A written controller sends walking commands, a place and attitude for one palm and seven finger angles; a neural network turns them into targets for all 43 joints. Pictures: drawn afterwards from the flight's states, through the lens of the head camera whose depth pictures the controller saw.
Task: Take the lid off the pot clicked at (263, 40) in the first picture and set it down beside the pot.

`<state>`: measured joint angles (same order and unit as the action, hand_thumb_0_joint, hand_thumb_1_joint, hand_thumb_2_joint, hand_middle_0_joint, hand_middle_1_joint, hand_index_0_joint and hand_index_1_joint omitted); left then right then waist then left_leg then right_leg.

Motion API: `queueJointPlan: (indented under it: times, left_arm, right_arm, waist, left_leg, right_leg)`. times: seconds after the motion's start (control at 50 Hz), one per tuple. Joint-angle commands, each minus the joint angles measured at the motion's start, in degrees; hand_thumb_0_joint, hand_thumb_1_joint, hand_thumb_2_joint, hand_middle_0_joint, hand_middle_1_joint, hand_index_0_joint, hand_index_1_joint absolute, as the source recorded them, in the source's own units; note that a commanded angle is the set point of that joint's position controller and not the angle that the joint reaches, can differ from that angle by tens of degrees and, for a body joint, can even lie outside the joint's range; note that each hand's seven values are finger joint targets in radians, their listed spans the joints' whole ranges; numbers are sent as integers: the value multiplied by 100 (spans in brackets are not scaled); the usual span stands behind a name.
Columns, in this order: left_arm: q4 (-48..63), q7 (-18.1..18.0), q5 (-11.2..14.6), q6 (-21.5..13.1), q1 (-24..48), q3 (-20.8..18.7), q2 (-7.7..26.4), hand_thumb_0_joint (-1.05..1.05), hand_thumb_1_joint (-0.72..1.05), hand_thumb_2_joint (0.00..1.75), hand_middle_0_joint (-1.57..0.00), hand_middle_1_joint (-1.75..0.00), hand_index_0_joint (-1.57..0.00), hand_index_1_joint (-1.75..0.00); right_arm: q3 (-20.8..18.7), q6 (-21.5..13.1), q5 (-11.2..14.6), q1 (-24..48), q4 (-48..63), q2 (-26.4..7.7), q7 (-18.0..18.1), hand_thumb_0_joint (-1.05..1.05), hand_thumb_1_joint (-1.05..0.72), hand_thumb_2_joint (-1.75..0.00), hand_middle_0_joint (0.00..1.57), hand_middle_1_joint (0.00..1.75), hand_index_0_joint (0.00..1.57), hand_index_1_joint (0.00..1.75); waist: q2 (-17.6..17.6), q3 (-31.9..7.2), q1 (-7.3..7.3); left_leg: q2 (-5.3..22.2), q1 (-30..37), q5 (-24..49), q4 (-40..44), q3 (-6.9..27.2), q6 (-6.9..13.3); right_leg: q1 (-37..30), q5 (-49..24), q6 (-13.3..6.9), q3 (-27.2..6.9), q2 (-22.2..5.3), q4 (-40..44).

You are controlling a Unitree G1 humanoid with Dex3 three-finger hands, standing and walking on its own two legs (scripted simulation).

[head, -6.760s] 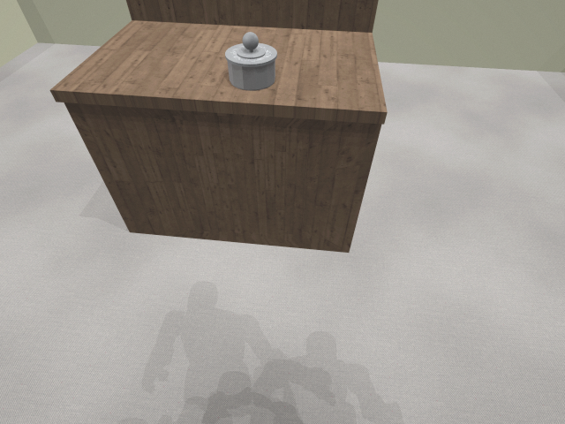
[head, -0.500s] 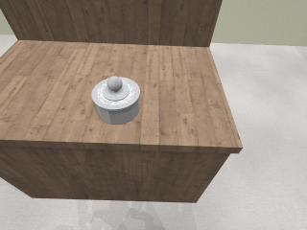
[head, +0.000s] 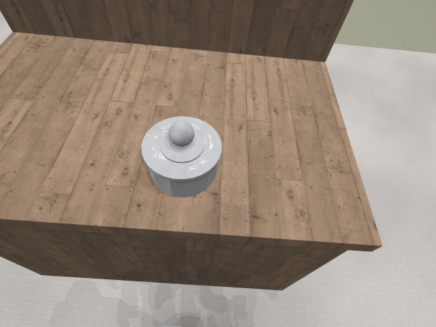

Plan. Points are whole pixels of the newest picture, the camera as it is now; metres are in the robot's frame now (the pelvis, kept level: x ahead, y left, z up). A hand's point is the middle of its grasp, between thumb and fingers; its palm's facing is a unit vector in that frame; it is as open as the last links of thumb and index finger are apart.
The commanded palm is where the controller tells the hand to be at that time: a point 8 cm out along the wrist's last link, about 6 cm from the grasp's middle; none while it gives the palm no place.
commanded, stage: come to a stop and stand still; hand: left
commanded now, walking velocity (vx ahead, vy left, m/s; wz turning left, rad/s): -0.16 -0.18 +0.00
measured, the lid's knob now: (181, 133) +0.43 +0.11 +0.08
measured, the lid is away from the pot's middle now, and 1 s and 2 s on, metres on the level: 0.00 0.00 0.00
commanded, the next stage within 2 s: look again from close up in 0.84 s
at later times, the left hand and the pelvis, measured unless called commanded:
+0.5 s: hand out of the picture +0.05 +0.13 -0.16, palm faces -0.02 -0.96 -0.28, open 7.4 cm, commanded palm none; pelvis +0.00 -0.06 -0.01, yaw -1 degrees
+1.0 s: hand out of the picture +0.02 +0.13 -0.17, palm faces +0.02 -0.98 -0.22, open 7.3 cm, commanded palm none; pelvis +0.00 -0.05 +0.00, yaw +0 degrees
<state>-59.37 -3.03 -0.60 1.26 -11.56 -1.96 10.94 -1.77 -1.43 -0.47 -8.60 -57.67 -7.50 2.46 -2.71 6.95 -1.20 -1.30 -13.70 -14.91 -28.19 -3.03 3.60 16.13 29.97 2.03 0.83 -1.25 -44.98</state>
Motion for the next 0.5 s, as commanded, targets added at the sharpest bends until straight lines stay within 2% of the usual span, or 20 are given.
queueJointPlan:
  times: [0.0, 0.06, 0.1, 0.14, 0.16, 0.18, 0.2, 0.22, 0.24, 0.26, 0.28, 0.3, 0.32, 0.34, 0.36, 0.38, 0.4, 0.42, 0.44, 0.48]
  left_arm:
    - [318, 16, -31, 75, -594, -109, 386, 0, 90, 90, -20, -30, -20, -30]
    - [555, 23, -40, 92, -449, -134, 453, 0, 90, 90, -20, -30, -20, -30]
    - [624, 23, -55, 69, -433, -134, 465, 0, 90, 90, -20, -30, -20, -30]
    - [606, 23, -62, -12, -549, -130, 528, 0, 90, 90, -20, -30, -20, -30]
    - [615, 2, -83, -53, -481, -132, 664, 0, 90, 90, -20, -30, -20, -30]
    - [648, 2, -84, -94, -366, -99, 743, 0, 90, 90, -20, -30, -20, -30]
    - [669, 32, -70, -105, -187, -41, 779, 0, 90, 90, -20, -30, -20, -30]
    - [830, -115, -1, -208, -89, -52, 1100, 0, 90, 90, -20, -30, -20, -30]
    - [1099, -60, -14, -14, -303, -24, 664, 0, 90, 90, -20, -30, -20, -30]
    - [1072, -40, -45, -35, -334, 20, 591, 0, 90, 90, -20, -30, -20, -30]
    - [971, -17, -36, -59, -378, 63, 649, 0, 90, 90, -20, -30, -20, -30]
    - [937, 5, -9, -83, -437, 65, 634, 0, 90, 90, -20, -30, -20, -30]
    - [856, 25, -7, -125, -583, 59, 647, 0, 90, 90, -20, -30, -20, -30]
    - [779, 16, -24, -206, -686, 52, 715, 0, 90, 90, -20, -30, -20, -30]
    - [774, 4, -33, -269, -541, 39, 861, 0, 90, 90, -20, -30, -20, -30]
    - [772, 5, -25, -287, -402, 58, 995, 0, 90, 90, -20, -30, -20, -30]
    - [799, 6, -25, -295, -316, 54, 1072, 0, 90, 90, -20, -30, -20, -30]
    - [800, -6, -26, -298, -267, 31, 1074, 0, 90, 90, -20, -30, -20, -30]
    - [801, -23, -24, -310, -261, 15, 1046, 0, 90, 90, -20, -30, -20, -30]
    - [825, -41, -38, -342, -273, -30, 1021, 0, 90, 90, -20, -30, -20, -30]
  right_arm:
    - [-270, 96, 1, -564, 70, -1058, 72, 0, -90, -90, 20, 30, 20, 30]
    - [-300, 109, -25, -399, 150, -1075, 59, 0, -90, -90, 20, 30, 20, 30]
    - [-301, 136, -23, -349, 187, -1065, 33, 0, -90, -90, 20, 30, 20, 30]
    - [-291, 146, 10, -339, 207, -1006, 0, 0, -90, -90, 20, 30, 20, 30]
    - [-268, 161, 43, -437, 218, -857, -25, 0, -90, -90, 20, 30, 20, 30]
    - [-228, 196, 68, -481, 201, -742, -52, 0, -90, -90, 20, 30, 20, 30]
    - [-192, 214, 67, -541, 163, -660, -80, 0, -90, -90, 20, 30, 20, 30]
    - [-122, 31, -214, -887, 289, -858, -102, 0, -90, -90, 20, 30, 20, 30]
    - [-370, 12, -115, -585, 543, -1213, -57, 0, -90, -90, 20, 30, 20, 30]
    - [-403, 41, -95, -521, 562, -1295, -61, 0, -90, -90, 20, 30, 20, 30]
    - [-359, 44, -71, -362, 583, -1208, -73, 0, -90, -90, 20, 30, 20, 30]
    - [-317, 54, -75, -178, 651, -1102, -79, 0, -90, -90, 20, 30, 20, 30]
    - [-264, 50, -80, 12, 703, -1043, -105, 0, -90, -90, 20, 30, 20, 30]
    - [-226, 76, -46, 48, 674, -985, -121, 0, -90, -90, 20, 30, 20, 30]
    - [-204, 115, -7, -90, 667, -877, -138, 0, -90, -90, 20, 30, 20, 30]
    - [-195, 168, -10, -289, 613, -790, -160, 0, -90, -90, 20, 30, 20, 30]
    - [-196, 210, -33, -413, 520, -785, -181, 0, -90, -90, 20, 30, 20, 30]
    - [-161, 266, -46, -571, 442, -690, -180, 0, -90, -90, 20, 30, 20, 30]
    - [-167, 273, -55, -631, 383, -747, -181, 0, -90, -90, 20, 30, 20, 30]
    - [-184, 234, -32, -664, 326, -833, -168, 0, -90, -90, 20, 30, 20, 30]
  waist:
    - [867, -983, 80]
    - [961, -959, 43]
    - [935, -951, 17]
    - [531, -1004, -30]
    - [16, -1017, 73]
    - [-358, -1013, 153]
    - [-299, -892, 267]
    - [618, -1582, 325]
    - [1130, -1904, 170]
    - [1154, -1803, 147]
    - [1178, -1544, 46]
    - [1049, -1188, -36]
    - [723, -848, -169]
    - [236, -507, -162]
    - [-140, -269, 42]
    - [-227, -128, 216]
    - [-320, -93, 289]
    - [-740, -108, 335]
    - [-744, -27, 311]
    - [-388, -196, 294]
  left_leg:
    - [1673, 1098, 5011, 540, 1261, 528]
    - [1725, 932, 4757, 507, 1224, 480]
    - [1604, 840, 4413, 372, 1087, 344]
    - [1284, 582, 3441, 60, 1025, 65]
    - [938, 231, 2486, -133, 835, -136]
    - [653, 173, 1446, -95, 597, -288]
    - [556, 352, 888, 128, 558, -331]
    - [536, 948, 2738, 582, 994, -191]
    - [1462, 1467, 3268, 578, 1448, 76]
    - [1580, 1642, 3946, 472, 1514, 353]
    - [1567, 1393, 4070, 451, 1330, 451]
    - [1447, 818, 3473, 472, 1140, 406]
    - [1239, 302, 2500, 423, 1052, 220]
    - [878, -75, 1583, 152, 869, -11]
    - [520, -181, 630, 14, 609, -187]
    - [310, -169, -137, -32, 493, -277]
    - [253, -63, -333, -256, 459, -309]
    - [245, -29, -368, -554, 405, -335]
    - [229, -176, -367, -807, 425, -345]
    - [256, -493, -532, -1142, 540, -325]
  right_leg:
    - [207, -548, -26, -60, -83, 286]
    - [107, -697, -102, -171, -119, 583]
    - [-162, -1220, -110, -102, -128, 1120]
    - [-675, -2461, -196, -268, -191, 2082]
    - [-930, -3556, -367, -703, -510, 2120]
    - [-801, -3904, -583, -1030, -954, 2134]
    - [-432, -3496, -678, -953, -1078, 2152]
    - [-656, -3238, -453, -424, -257, 842]
    - [327, -1334, -238, 75, 29, 365]
    - [636, -602, -272, -86, 102, 168]
    - [620, -593, -300, -170, -48, 247]
    - [409, -775, -332, -187, -126, 665]
    - [142, -1363, -343, -261, -122, 1316]
    - [33, -2040, -418, -639, -214, 2004]
    - [195, -2098, -545, -1108, -522, 2380]
    - [443, -1284, -690, -1477, -797, 2684]
    - [694, -324, -795, -1720, -900, 3006]
    - [749, 7, -849, -1891, -995, 3278]
    - [686, -15, -825, -2005, -1071, 3424]
    - [233, -608, -825, -2026, -1124, 3369]
